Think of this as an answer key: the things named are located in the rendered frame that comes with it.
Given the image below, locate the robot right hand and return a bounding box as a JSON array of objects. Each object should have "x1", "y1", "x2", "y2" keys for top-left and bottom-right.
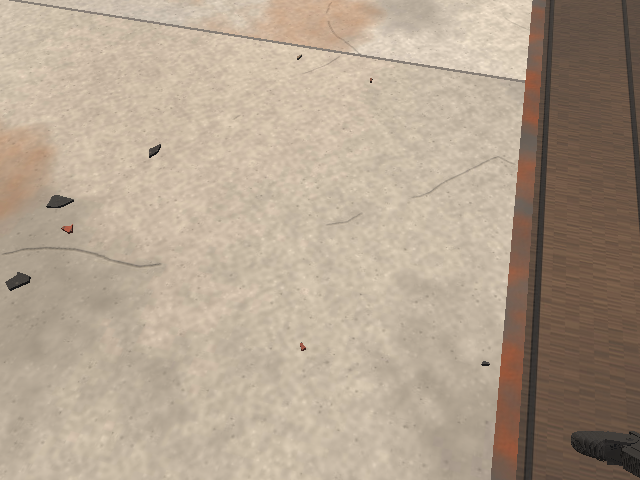
[{"x1": 571, "y1": 431, "x2": 640, "y2": 478}]

